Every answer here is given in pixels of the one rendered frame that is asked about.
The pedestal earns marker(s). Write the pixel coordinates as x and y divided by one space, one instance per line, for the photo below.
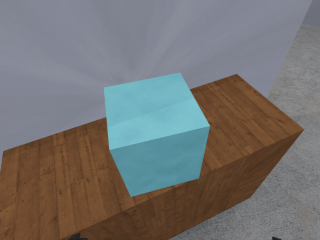
68 183

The carton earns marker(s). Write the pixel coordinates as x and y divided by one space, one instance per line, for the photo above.
157 133

